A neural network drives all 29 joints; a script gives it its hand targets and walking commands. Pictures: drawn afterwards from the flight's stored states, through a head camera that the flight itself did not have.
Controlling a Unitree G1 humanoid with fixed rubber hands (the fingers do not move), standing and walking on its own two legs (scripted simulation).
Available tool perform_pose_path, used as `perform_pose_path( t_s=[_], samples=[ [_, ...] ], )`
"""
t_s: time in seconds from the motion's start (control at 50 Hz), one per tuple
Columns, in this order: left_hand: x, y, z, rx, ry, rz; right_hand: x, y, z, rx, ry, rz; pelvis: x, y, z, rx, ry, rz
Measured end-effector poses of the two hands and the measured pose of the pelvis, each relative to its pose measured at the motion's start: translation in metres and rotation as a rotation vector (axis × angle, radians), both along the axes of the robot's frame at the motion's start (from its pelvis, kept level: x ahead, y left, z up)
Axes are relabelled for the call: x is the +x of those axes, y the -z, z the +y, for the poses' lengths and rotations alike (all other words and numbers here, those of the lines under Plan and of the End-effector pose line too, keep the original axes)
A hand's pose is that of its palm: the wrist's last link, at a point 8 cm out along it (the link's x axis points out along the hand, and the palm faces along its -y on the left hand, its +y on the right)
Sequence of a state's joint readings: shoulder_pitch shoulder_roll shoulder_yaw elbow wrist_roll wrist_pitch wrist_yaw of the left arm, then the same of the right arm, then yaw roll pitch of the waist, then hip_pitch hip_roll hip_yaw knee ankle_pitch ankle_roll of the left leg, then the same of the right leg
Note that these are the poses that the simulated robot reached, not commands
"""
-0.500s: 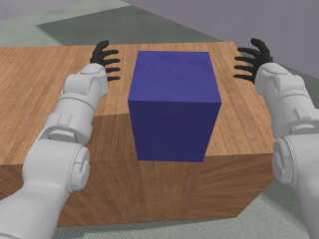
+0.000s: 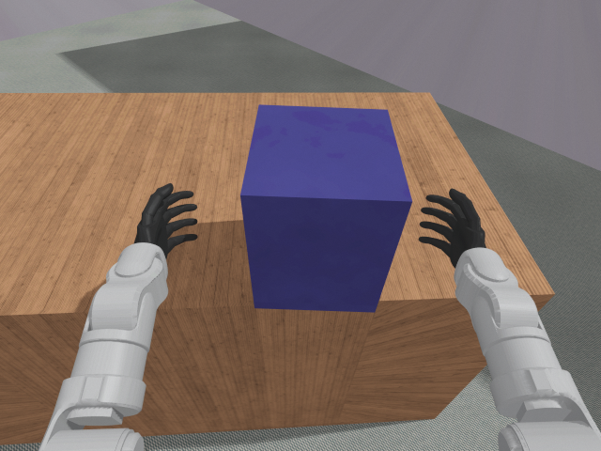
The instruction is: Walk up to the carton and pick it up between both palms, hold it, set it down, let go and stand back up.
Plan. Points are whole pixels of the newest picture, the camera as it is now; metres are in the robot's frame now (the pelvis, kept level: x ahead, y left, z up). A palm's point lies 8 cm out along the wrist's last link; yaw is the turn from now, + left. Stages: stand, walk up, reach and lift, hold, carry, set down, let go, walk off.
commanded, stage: set down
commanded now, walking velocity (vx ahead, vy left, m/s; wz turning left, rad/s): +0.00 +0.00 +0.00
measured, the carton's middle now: (318, 212) +0.48 -0.01 +0.06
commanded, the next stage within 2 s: none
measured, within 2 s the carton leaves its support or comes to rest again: neither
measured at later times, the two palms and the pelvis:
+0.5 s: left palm (151, 309) +0.29 +0.20 +0.06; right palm (480, 314) +0.30 -0.22 +0.06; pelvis +0.01 +0.00 +0.00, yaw -1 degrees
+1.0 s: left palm (146, 358) +0.25 +0.20 +0.02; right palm (480, 376) +0.24 -0.21 +0.02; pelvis +0.02 +0.00 +0.00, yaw -2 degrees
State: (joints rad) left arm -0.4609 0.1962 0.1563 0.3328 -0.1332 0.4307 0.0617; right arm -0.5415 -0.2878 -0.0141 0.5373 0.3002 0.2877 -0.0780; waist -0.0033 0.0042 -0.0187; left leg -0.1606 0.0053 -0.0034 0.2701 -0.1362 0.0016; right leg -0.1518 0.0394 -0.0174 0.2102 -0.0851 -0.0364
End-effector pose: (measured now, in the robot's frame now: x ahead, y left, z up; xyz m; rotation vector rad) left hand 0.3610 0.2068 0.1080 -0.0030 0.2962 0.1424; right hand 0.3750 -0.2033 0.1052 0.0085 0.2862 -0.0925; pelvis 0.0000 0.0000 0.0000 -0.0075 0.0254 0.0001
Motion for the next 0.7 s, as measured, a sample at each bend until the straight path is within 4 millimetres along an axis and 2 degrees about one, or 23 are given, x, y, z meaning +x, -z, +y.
perform_pose_path(
  t_s=[0.04, 0.1, 0.24, 0.3, 0.54, 0.7],
  samples=[
    [-0.011, 0.010, 0.003, -0.003, -0.005, 0.015, -0.008, 0.009, -0.001, 0.005, -0.008, 0.009, 0.000, 0.001, 0.000, 0.000, 0.003, 0.002],
    [-0.022, 0.017, 0.004, -0.005, 0.001, 0.019, -0.015, 0.013, -0.004, 0.004, -0.018, 0.004, 0.000, 0.002, 0.000, -0.001, 0.006, 0.009],
    [-0.030, 0.010, -0.001, 0.007, 0.032, -0.011, -0.023, 0.002, -0.010, -0.013, -0.028, -0.042, 0.000, 0.001, 0.000, -0.001, 0.010, -0.002],
    [-0.034, 0.012, -0.002, 0.010, 0.034, -0.016, -0.031, 0.004, -0.012, -0.017, -0.026, -0.053, 0.002, 0.000, 0.000, 0.000, 0.011, -0.017],
    [-0.073, 0.051, -0.005, 0.014, 0.017, 0.030, -0.083, 0.048, -0.012, -0.011, -0.027, -0.016, 0.011, 0.000, 0.000, 0.001, 0.025, -0.033],
    [-0.089, 0.062, -0.005, 0.025, 0.013, 0.016, -0.106, 0.059, -0.012, -0.023, -0.038, -0.021, 0.016, 0.000, 0.000, 0.000, 0.028, -0.040]
  ],
)
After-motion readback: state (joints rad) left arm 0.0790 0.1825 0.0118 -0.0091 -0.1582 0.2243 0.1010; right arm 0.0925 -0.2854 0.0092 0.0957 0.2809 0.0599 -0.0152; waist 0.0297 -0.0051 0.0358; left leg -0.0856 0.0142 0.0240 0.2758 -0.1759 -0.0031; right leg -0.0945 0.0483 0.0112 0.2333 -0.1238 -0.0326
